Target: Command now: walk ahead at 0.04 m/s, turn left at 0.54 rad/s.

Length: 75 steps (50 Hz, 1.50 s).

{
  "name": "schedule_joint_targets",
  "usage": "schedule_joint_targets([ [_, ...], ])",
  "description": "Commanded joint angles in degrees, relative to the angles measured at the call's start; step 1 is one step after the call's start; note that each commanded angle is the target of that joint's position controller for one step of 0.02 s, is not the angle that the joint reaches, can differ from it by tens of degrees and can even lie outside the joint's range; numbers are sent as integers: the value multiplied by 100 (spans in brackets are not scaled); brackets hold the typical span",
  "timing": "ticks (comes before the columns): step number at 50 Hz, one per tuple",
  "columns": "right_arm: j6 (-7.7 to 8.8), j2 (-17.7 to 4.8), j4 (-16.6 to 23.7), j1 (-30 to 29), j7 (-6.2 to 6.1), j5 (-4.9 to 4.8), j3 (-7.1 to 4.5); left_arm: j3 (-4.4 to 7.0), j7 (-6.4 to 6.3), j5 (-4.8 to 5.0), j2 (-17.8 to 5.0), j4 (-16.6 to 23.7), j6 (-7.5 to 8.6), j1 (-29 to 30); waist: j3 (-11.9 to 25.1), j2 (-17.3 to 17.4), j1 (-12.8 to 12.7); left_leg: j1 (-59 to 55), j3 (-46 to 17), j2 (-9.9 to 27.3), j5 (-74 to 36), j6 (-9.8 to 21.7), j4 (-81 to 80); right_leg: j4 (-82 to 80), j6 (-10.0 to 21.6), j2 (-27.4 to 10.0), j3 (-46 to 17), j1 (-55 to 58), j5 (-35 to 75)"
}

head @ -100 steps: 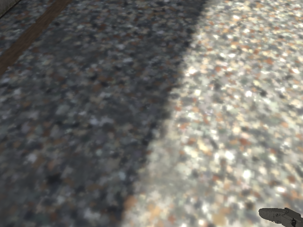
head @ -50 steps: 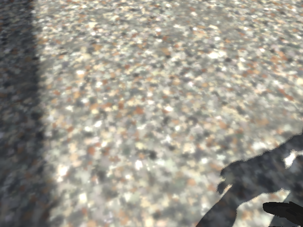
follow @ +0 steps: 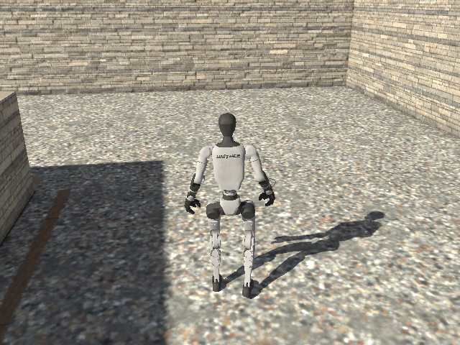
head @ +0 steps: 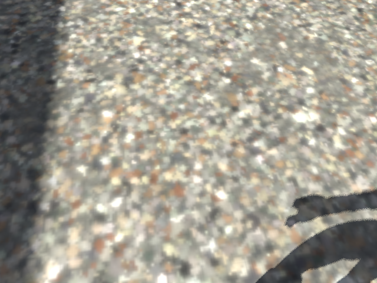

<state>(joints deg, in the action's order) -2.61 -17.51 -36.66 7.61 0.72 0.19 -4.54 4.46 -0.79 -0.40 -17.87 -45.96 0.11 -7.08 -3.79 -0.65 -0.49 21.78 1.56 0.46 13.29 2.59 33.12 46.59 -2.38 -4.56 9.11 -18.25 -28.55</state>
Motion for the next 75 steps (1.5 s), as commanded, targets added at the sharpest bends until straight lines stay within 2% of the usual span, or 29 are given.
schedule_joint_targets([
  [1, 229, -1174, 289, 724, -41, 48, -309, 131, 18, 58, -618, 562, 51, 266, 1478, 815, 376, -2373, -2343, 1834, -4049, 1705, -1063, 2409, -97, 307, -1178, -1940, -762],
  [3, 233, -923, 351, 171, -105, -116, -249, 165, -94, 11, -652, 470, 7, 212, 1069, 500, 119, -1856, -1932, 1380, -2968, 1195, -1182, 1843, -73, 178, -1267, -1986, 21],
  [6, 175, -953, 447, -2, -189, -30, -240, 151, -110, 22, -523, 423, -9, 4, 1147, 744, -69, -1359, -1751, 1109, -2908, 1155, -1272, 1308, -186, 390, -1212, -1370, 524],
  [10, 128, -1069, 452, 69, -261, -70, -295, 78, -95, 39, -380, 462, -4, 163, 1167, 829, 59, -1196, -1961, 1008, -2110, 1097, -1230, 175, -268, 511, -1303, -934, 788],
  [15, 56, -1060, 500, -8, -218, -72, -291, 113, 18, 87, -497, 514, 63, 165, 1011, 1077, 135, -969, -2630, 928, -1257, 993, -1177, -823, -141, 662, -1350, -398, 810],
  [18, -2, -950, 555, -171, -246, -159, -246, 173, 84, 70, -540, 398, 149, -300, 992, 992, -150, -698, -2720, 591, -992, 616, -769, -2420, 98, 592, -1254, 552, 1803],
  [19, -2, -719, 571, -4, -255, -131, -179, 264, 53, -15, -894, 393, 141, -495, 1089, 403, -91, -122, -2358, 234, -25, 289, -101, -2738, 411, -282, -1945, 1195, 2020],
  [20, 37, -511, 722, 186, -241, -139, -136, 371, 15, -125, -1422, 389, 72, -349, 817, -1333, 235, 1112, -1127, -770, 1750, -87, 990, -2988, 1237, -1442, -3342, 1389, 2907],
  [21, 99, -994, 653, 213, -244, -43, -279, 297, 14, -248, -1115, 544, 103, -204, 798, -1310, 72, 1264, -1049, -523, 2303, -348, 2446, -3088, 1863, -1998, -3854, 1013, 3194],
  [22, 89, -1242, 519, 338, -224, -96, -394, 197, -22, -214, -809, 668, 122, 109, 713, -866, 196, 1200, -1123, -381, 1940, -412, 3091, -3017, 1769, -1734, -3321, 840, 3150],
  [24, -25, -1046, 317, 532, -245, -92, -391, 124, -81, -26, -550, 739, 109, 461, 504, -685, 269, 1365, -969, -294, 1283, -608, 3612, -2897, 1341, -1113, -2370, 887, 2859],
  [29, -52, -579, 636, -47, -173, -174, -211, 148, -200, -52, -683, 655, -24, -103, 539, -875, -189, 1541, -465, -23, 891, -880, 2732, -2886, 1495, -1042, -1637, 1629, 3378],
  [36, -96, -543, 760, 35, -32, -126, -157, 290, -27, 103, -1075, 636, -67, -67, 748, -1003, -187, 64, 91, 48, 915, -607, 724, -2611, 1459, -1314, -1204, 1388, 3873],
  [38, -100, -493, 606, 435, -11, -107, -173, 262, 2, 227, -1036, 592, -63, 80, 781, -883, 101, -693, 225, -102, 37, -319, -572, -2190, 1216, -1210, -1046, 1185, 3755],
  [39, -94, -608, 530, 608, -40, -89, -210, 195, 22, 244, -840, 462, -40, -159, 824, -608, 153, -1390, 83, -129, -690, -137, -1234, -1829, 881, -1035, -836, 796, 3316],
  [40, -77, -1001, 548, 758, -111, -88, -298, 71, 61, 35, -470, 446, -7, -371, 1079, 503, 46, -2431, -1089, 742, -2444, 127, -1309, -772, 328, -586, -334, -131, 1830],
  [41, -31, -1395, 732, 557, -155, 49, -303, -55, 82, -167, -204, 674, 29, -267, 1075, 1843, -37, -2601, -2608, 2127, -3952, 1184, -1131, 414, -151, 112, -235, -1424, -862],
  [42, 97, -1042, 667, 723, -105, 176, -226, 84, 6, -39, -633, 704, 2, 156, 1296, 1194, 421, -2026, -2556, 2242, -3436, 1722, -1235, 1297, -224, 58, -917, -1340, -1072],
  [43, 194, -906, 564, 513, -84, 174, -156, 136, -13, 88, -747, 679, -42, 198, 1027, 1041, 274, -1796, -2069, 1862, -2927, 1517, -1313, 1603, -187, 4, -1050, -1358, -776],
  [45, 270, -745, 501, 9, -105, 42, -93, 172, -78, 45, -747, 475, -121, 6, 742, 917, 87, -1579, -1574, 1396, -2344, 1047, -1376, 1499, -190, -30, -1137, -1371, -74],
  [47, 290, -552, 446, -172, -146, 52, 7, 157, -76, 27, -645, 369, -143, -222, 781, 867, -78, -1288, -1244, 1190, -2740, 1006, -1391, 1444, -265, 66, -1094, -905, 485],
  [50, 291, -439, 328, -249, -159, 59, 41, 40, -58, 52, -377, 332, -141, -211, 789, 875, -30, -1337, -1070, 1025, -2319, 949, -1358, 301, -294, 43, -1053, -484, 719],
  [53, 254, -551, 138, -124, -128, 69, 18, -6, -44, 48, -389, 382, -137, -55, 702, 890, 137, -1290, -1347, 1138, -1785, 1066, -1348, -567, -249, 100, -982, -94, 543],
  [56, 254, -390, -25, -281, -96, -2, 107, -39, -17, 27, -337, 237, -92, -352, 600, 740, -94, -975, -1430, 1000, -1062, 853, -1265, -2045, -92, 182, -890, 669, 1579],
  [58, 326, -231, -209, 48, -74, 93, 171, -27, -25, -93, -656, 229, -40, -465, 682, 155, 9, -598, -1180, 565, -302, 303, -1046, -2468, 145, -312, -1481, 1472, 3433],
  [59, 348, -264, -240, 326, -54, 115, 129, 60, -26, -8, -981, 120, -33, -313, 626, -554, 372, -703, -790, 186, 34, 91, -1153, -2140, 378, -334, -1389, 1111, 2919],
  [61, 305, -395, -275, -171, -92, 110, 108, -55, 27, -22, -473, 129, 29, -164, 471, -417, 64, -1119, -629, 73, 19, -76, -906, -2382, 387, -163, -1350, 515, 1838],
  [65, 199, -279, -441, -96, -167, 73, 107, -116, -1, -31, -380, -37, 143, -247, 417, -269, 31, -1116, -682, 130, -432, 11, -901, -2349, 224, -41, -1223, 565, 1976],
  [75, 232, -262, -1080, 128, -223, 32, 71, -172, -75, -5, -358, -401, 106, -274, 350, 97, 0, -1172, -622, 121, -783, -108, -948, -2338, 264, 73, -1146, 701, 2066],
])
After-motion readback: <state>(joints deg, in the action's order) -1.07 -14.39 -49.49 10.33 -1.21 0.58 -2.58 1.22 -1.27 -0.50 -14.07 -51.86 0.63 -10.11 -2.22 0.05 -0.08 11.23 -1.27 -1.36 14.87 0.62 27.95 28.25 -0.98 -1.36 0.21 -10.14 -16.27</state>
